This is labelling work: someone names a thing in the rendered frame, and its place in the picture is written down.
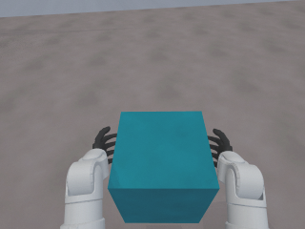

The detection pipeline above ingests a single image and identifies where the right robot forearm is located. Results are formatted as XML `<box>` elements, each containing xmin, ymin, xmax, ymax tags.
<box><xmin>216</xmin><ymin>151</ymin><xmax>270</xmax><ymax>229</ymax></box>

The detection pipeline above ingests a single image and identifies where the robot left hand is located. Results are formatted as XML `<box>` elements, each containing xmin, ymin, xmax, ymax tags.
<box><xmin>92</xmin><ymin>126</ymin><xmax>117</xmax><ymax>164</ymax></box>

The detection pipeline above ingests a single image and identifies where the left robot forearm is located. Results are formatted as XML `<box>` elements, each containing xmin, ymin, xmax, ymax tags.
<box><xmin>60</xmin><ymin>148</ymin><xmax>110</xmax><ymax>229</ymax></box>

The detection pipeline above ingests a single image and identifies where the robot right hand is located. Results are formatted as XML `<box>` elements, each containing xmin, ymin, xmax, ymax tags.
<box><xmin>208</xmin><ymin>129</ymin><xmax>233</xmax><ymax>168</ymax></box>

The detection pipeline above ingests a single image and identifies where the carton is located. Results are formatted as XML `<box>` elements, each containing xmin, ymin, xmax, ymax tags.
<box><xmin>108</xmin><ymin>111</ymin><xmax>220</xmax><ymax>223</ymax></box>

